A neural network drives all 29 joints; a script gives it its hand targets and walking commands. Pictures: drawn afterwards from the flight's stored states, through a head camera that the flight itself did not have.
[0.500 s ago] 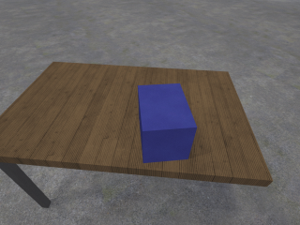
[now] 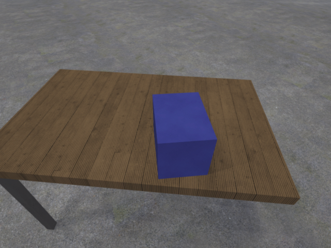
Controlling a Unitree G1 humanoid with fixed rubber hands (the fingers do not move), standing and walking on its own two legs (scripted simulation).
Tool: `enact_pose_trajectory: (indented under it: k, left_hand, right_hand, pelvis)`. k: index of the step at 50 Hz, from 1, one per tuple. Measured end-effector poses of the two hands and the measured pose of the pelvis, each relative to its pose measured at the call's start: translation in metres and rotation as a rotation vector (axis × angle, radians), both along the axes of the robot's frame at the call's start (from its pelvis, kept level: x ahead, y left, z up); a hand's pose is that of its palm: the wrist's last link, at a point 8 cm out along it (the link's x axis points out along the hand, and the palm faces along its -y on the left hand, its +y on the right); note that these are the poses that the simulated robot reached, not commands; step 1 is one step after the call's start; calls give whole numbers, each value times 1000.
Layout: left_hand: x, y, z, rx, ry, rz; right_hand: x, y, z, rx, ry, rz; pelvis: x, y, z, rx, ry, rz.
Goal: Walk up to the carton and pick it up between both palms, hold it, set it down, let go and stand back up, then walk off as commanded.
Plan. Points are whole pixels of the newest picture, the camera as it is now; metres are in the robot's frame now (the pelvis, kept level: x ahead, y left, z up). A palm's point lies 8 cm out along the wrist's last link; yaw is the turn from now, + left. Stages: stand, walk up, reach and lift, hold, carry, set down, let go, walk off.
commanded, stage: walk off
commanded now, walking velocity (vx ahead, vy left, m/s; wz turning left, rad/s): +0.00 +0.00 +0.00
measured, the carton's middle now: (179, 133) +0.53 +0.04 -0.04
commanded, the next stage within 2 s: none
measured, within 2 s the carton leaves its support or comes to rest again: neither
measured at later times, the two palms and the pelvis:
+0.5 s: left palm out of the picture +0.00 +0.33 -0.15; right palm out of the picture +0.04 -0.24 -0.10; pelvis -0.07 +0.06 -0.02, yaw +0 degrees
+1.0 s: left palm out of the picture -0.19 +0.33 -0.16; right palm out of the picture -0.02 -0.25 -0.12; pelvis -0.20 +0.03 -0.04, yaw +0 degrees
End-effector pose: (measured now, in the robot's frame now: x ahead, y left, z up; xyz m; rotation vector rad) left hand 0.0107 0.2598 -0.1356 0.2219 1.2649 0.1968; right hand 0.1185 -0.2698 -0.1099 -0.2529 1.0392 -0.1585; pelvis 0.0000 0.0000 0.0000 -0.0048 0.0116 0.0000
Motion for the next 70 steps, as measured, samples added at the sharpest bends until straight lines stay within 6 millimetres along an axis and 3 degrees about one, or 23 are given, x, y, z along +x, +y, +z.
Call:
enact_pose_trajectory:
  k: [4, 13, 22, 26, 35, 39, 46, 51, 57, 62, 65, 70]
  left_hand:
    - [2, 1, 1, 3, -7, -2]
    - [5, 14, 6, 17, -97, -34]
    - [2, 56, -10, 4, -170, -51]
    - [-15, 73, -16, 7, -141, -53]
    - [-77, 89, -30, 24, -2, -48]
    - [-99, 84, -33, 35, 15, -57]
    - [-157, 68, -37, 66, 52, -75]
    - [-201, 68, -18, 106, 59, -32]
    - [-193, 71, -7, 128, -54, -49]
    - [-183, 79, -14, 105, -134, -40]
    - [-185, 79, -19, 75, -127, -34]
    - [-188, 70, -29, 38, -120, -31]
  right_hand:
    - [0, 0, 0, -4, 5, -1]
    - [-8, 4, 6, -34, -19, 10]
    - [-62, 26, 7, -98, 19, -6]
    - [-77, 32, 15, -136, 20, -2]
    - [-49, 47, 30, -154, -138, 64]
    - [-52, 46, 26, -139, -185, 73]
    - [-96, 24, -4, -98, -187, 52]
    - [-143, 14, -14, -87, -103, 35]
    - [-198, 4, -21, -111, -10, 26]
    - [-229, 8, -19, -142, 43, 39]
    - [-237, 12, -9, -153, 39, 33]
    - [-232, 7, 6, -193, 2, 37]
  pelvis:
    - [-3, 0, 0, 0, -4, 0]
    - [-30, 11, -5, -14, -54, -2]
    - [-57, 47, -18, -61, -123, 0]
    - [-71, 57, -19, -74, -143, 5]
    - [-108, 61, -25, -72, -80, -7]
    - [-130, 56, -32, -59, -63, -15]
    - [-181, 35, -49, -14, -56, -34]
    - [-205, 28, -41, 3, -86, -5]
    - [-221, 30, -39, 0, -97, 6]
    - [-229, 40, -43, -24, -102, 33]
    - [-231, 44, -38, -17, -107, 29]
    - [-233, 41, -36, -14, -106, 29]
